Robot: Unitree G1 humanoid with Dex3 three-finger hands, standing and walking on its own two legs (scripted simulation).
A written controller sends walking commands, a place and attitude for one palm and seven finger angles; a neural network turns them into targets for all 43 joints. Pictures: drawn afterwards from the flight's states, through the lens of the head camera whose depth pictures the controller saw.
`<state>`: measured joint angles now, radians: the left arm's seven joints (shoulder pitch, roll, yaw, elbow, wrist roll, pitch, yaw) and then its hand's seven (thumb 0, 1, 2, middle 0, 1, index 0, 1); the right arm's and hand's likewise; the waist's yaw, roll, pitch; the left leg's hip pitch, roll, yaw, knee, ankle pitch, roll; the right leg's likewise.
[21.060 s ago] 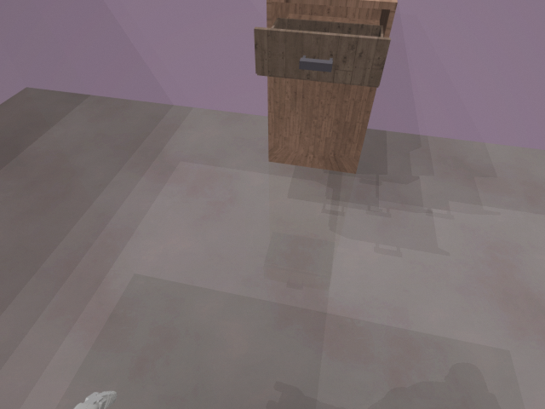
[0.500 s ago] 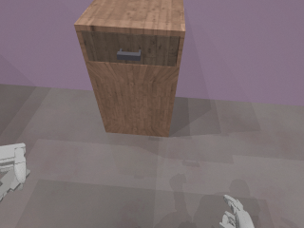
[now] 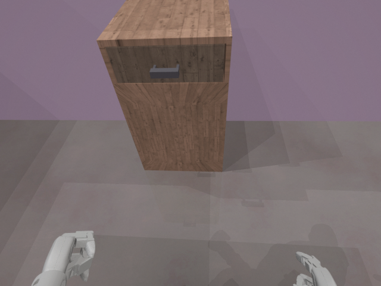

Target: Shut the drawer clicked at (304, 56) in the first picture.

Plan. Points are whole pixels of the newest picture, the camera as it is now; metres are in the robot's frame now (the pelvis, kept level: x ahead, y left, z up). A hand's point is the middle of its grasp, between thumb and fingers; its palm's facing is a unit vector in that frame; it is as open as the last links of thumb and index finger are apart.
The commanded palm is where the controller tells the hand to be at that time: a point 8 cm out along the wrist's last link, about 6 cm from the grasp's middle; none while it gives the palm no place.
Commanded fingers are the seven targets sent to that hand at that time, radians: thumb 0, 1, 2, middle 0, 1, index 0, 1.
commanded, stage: let the arm hang, fingers relaxed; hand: left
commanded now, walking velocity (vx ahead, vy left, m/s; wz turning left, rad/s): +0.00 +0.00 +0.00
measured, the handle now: (165, 69) +0.87 +0.14 -0.01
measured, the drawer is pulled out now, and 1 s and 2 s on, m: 0.00 0.00 0.00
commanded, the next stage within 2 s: look to check the result in 0.94 s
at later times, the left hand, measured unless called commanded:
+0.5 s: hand out of the picture -0.03 +0.20 -0.15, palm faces +0.00 -0.96 -0.29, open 6.2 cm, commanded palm none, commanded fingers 0.00 0.90 0.90 -0.20 -0.30 -0.20 -0.30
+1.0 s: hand out of the picture +0.05 +0.16 -0.15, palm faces -0.01 -0.98 -0.22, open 7.4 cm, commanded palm none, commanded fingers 0.00 0.90 0.90 -0.20 -0.30 -0.20 -0.30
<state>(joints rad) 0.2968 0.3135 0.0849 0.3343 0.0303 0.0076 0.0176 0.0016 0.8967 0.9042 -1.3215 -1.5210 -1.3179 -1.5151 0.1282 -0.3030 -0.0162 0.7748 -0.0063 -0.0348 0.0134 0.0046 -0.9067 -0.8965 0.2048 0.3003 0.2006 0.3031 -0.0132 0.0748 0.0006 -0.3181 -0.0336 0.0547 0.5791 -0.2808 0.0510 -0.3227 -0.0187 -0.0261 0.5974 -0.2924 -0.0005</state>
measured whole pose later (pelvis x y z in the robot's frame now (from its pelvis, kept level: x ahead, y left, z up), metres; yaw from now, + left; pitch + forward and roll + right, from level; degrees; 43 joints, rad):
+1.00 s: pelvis +0.00 -0.03 +0.02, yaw +0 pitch -1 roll +0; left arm 0.17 0.19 0.01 1.13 0.01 -0.01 0.02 0.00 0.90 0.90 -0.21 -0.30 -0.20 -0.30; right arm 0.22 -0.20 -0.01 1.13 -0.02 0.00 -0.03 0.00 -0.91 -0.90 0.20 0.30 0.20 0.30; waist -0.02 0.01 0.05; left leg -0.18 0.00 0.04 0.38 -0.19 0.01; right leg -0.17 0.03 -0.04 0.38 -0.19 -0.04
